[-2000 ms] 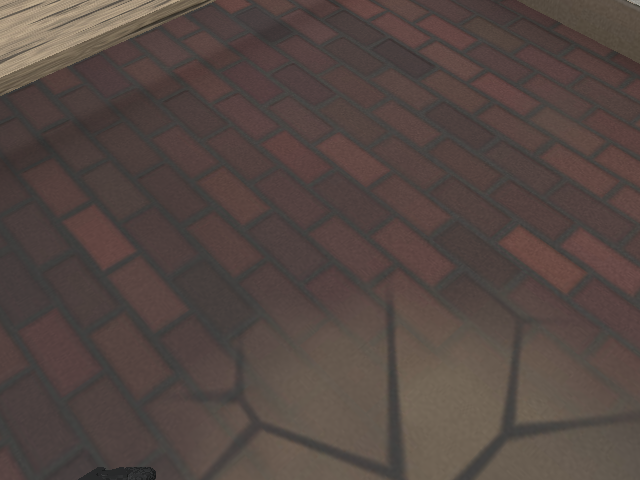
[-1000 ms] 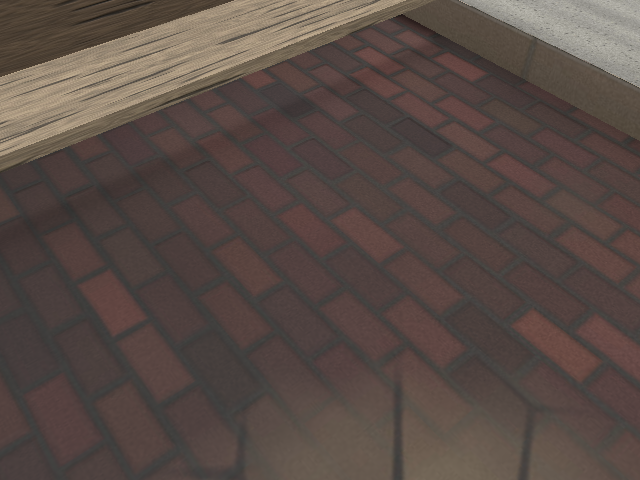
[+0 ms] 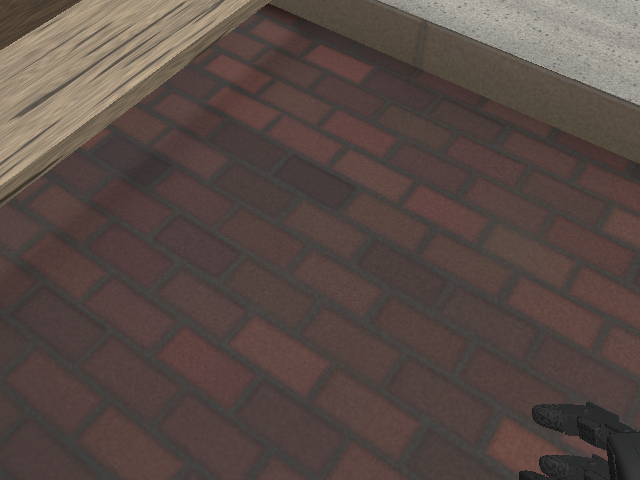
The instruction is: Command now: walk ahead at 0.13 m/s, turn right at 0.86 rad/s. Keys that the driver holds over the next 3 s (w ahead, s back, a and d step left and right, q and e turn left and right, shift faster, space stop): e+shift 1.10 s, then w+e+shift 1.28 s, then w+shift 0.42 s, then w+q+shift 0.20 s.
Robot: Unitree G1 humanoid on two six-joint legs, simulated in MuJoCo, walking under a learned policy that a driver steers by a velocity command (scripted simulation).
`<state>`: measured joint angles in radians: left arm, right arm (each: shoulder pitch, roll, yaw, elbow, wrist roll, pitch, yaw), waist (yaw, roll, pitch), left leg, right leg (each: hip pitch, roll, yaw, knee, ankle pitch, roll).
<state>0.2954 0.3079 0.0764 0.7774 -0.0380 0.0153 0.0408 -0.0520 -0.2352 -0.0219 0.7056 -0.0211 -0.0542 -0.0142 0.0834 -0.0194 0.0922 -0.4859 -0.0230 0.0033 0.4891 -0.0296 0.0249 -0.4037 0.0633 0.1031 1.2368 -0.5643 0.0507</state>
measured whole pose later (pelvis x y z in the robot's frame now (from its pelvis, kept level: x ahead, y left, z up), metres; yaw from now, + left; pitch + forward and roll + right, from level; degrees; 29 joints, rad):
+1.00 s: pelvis +0.09 -0.02 +0.02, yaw -57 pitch +2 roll +1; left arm 0.20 0.37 0.10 0.56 -0.03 0.07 0.01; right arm 0.11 -0.27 -0.08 0.71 -0.02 0.01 -0.04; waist -0.01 -0.05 0.07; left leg -0.23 0.02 0.10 0.40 -0.21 0.01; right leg -0.58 -0.05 0.04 1.10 -0.37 0.10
